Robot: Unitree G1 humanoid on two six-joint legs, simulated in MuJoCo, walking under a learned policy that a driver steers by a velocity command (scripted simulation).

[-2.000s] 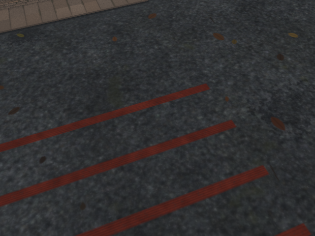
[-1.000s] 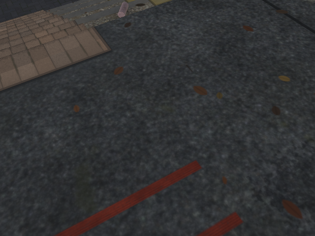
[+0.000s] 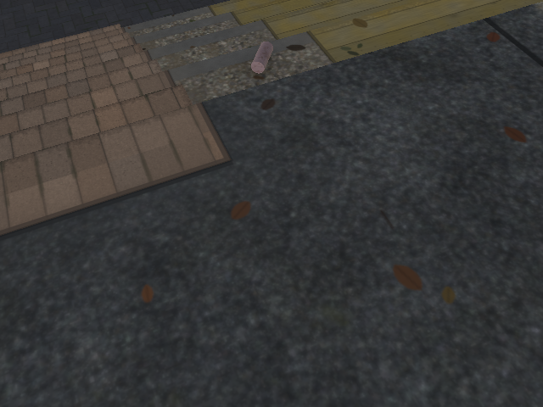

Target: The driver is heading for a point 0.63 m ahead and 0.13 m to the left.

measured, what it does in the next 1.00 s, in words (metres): walks ahead: left foot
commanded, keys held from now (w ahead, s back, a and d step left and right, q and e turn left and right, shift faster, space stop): w+q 0.44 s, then w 0.16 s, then w+e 0.26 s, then e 0.14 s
